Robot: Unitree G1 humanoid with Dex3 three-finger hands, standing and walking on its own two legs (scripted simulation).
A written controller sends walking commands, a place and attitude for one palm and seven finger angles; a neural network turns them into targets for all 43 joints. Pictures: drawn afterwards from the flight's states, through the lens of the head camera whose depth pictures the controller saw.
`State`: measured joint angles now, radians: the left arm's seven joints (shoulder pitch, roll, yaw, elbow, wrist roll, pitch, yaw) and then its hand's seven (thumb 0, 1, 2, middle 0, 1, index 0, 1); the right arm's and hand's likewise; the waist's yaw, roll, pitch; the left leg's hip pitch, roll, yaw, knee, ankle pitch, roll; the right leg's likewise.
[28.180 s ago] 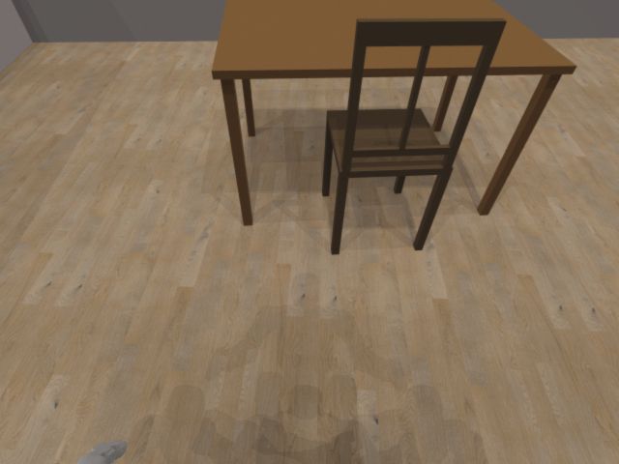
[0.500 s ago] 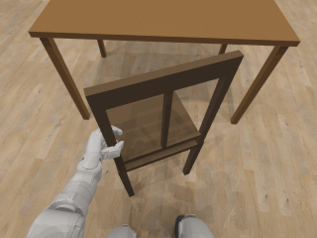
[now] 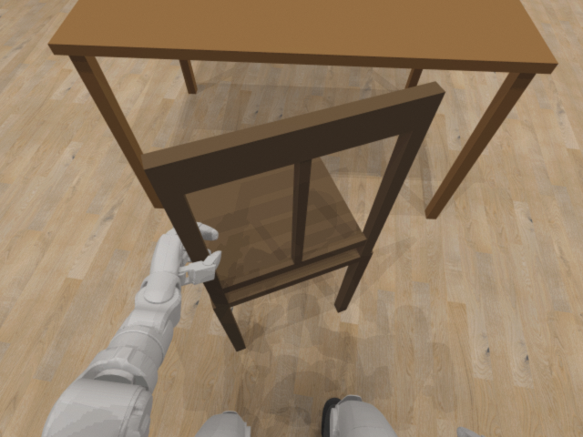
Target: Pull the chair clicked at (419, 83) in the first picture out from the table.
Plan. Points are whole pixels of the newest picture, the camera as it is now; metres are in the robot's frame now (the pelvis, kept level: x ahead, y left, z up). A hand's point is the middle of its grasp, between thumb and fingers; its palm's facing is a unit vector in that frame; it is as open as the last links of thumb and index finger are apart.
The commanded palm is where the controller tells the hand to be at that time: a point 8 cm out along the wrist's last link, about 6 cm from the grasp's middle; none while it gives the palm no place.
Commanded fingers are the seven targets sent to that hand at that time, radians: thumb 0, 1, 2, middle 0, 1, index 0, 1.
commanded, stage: step backward, pulling the chair out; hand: left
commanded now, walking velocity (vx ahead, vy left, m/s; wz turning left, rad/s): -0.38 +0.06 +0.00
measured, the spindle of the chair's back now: (299, 218) +0.45 +0.01 -0.06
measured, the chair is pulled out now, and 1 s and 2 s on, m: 0.29 0.44 0.53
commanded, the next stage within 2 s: stop walking, hand still on the chair in 0.96 s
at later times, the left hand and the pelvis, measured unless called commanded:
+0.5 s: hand (202, 305) +0.29 +0.15 -0.06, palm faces +0.04 -0.98 -0.21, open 5.9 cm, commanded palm +0.30 +0.20 -0.05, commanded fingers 0.00 0.90 0.90 -0.50 -1.45 -0.50 -1.45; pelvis -0.07 +0.00 +0.00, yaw +0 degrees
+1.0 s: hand (190, 370) +0.20 +0.15 -0.06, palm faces +0.08 -0.98 -0.20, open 5.9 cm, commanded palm +0.21 +0.20 -0.05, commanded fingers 0.00 0.90 0.90 -0.50 -1.45 -0.50 -1.45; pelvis -0.15 +0.00 +0.00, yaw -3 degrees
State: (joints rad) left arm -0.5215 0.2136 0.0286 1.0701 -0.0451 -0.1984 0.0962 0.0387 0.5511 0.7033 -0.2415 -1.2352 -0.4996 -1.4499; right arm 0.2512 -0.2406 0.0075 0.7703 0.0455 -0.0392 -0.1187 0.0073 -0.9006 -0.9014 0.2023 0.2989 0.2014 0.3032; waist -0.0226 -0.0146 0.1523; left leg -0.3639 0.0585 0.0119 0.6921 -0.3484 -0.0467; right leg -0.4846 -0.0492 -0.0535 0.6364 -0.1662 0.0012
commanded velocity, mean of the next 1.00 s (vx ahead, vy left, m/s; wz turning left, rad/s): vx -0.34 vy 0.03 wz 0.02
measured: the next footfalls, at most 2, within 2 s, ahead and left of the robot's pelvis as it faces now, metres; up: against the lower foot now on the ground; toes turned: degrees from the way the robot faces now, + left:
right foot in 0.38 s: +0.04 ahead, -0.13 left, +0.00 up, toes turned -3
right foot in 0.80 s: -0.07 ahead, -0.14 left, +0.00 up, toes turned -5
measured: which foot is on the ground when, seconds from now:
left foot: down 0.00-0.88, up 0.90-1.00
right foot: down 0.00-0.26, up 0.28-0.36, down 0.38-0.64, up 0.66-0.78, down 0.80-1.00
